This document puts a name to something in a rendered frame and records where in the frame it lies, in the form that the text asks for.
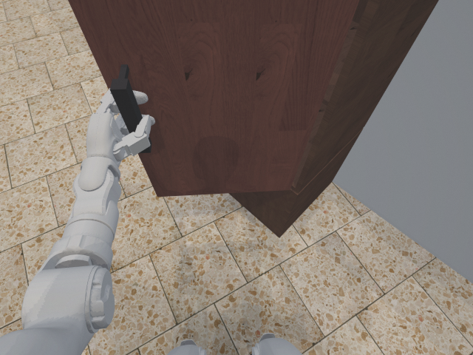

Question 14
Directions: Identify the handle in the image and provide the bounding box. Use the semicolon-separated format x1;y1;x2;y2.
110;64;152;153

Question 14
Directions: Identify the cupboard door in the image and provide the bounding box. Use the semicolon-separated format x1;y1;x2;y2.
68;0;359;197

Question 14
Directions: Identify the robot left forearm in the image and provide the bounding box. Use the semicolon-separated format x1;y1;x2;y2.
21;157;121;329

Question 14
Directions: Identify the right robot shin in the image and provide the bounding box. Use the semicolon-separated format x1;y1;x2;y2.
258;333;275;343

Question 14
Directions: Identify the right robot thigh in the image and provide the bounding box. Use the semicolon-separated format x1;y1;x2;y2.
252;338;302;355

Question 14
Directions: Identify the robot left hand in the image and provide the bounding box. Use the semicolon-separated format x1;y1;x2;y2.
86;88;155;167

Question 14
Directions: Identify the left robot upper arm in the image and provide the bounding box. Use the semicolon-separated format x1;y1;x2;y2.
0;265;115;355

